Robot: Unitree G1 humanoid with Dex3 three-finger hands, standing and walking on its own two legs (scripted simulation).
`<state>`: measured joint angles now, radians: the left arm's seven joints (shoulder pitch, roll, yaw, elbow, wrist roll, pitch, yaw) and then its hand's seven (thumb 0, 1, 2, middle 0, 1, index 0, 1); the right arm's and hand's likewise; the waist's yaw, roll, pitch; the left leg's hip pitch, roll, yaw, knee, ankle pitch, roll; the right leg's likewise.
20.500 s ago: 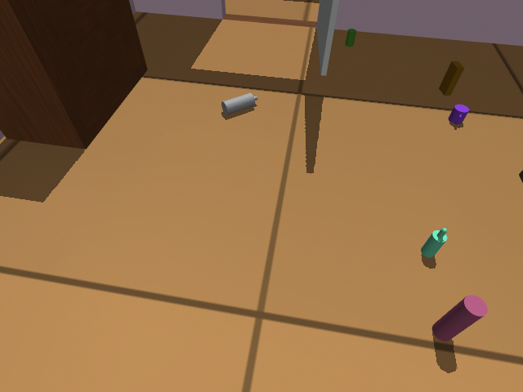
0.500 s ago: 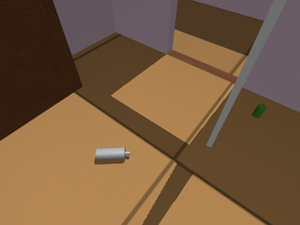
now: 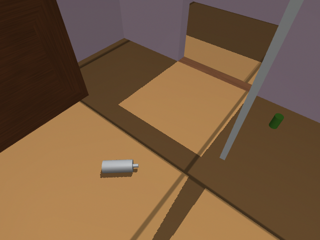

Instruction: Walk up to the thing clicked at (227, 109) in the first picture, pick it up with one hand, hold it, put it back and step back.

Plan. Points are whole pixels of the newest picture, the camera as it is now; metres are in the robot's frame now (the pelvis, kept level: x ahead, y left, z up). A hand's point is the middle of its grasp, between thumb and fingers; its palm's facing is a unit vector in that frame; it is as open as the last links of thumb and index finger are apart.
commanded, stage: walk up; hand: left
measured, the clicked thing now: (120, 166) +0.71 +0.26 -0.74
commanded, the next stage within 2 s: none
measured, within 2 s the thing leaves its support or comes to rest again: neither
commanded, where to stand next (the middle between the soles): +0.33 -0.02 m, yaw +0 degrees
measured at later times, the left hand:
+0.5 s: hand out of the picture +0.17 +0.30 -0.16, palm faces -0.10 -0.94 -0.32, open 7.4 cm
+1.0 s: hand (88, 177) +0.36 +0.25 -0.18, palm faces -0.05 -0.94 -0.32, open 7.4 cm
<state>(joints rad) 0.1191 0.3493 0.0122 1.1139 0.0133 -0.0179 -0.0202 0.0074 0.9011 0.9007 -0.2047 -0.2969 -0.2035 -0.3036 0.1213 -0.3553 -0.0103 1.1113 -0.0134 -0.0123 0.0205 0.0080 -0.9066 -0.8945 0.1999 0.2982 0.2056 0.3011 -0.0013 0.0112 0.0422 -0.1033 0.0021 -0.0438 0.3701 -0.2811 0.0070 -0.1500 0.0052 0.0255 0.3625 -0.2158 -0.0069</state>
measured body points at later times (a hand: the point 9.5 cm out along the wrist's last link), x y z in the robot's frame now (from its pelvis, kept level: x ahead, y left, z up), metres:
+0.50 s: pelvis +0.11 +0.03 -0.01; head +0.13 +0.05 +0.44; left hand +0.18 +0.35 -0.14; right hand +0.10 -0.29 -0.11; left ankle +0.05 +0.14 -0.75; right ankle +0.22 -0.13 -0.71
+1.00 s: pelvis +0.25 +0.00 -0.03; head +0.28 +0.02 +0.41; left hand +0.36 +0.30 -0.16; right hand +0.31 -0.32 -0.13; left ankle +0.34 +0.12 -0.75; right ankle +0.26 -0.12 -0.74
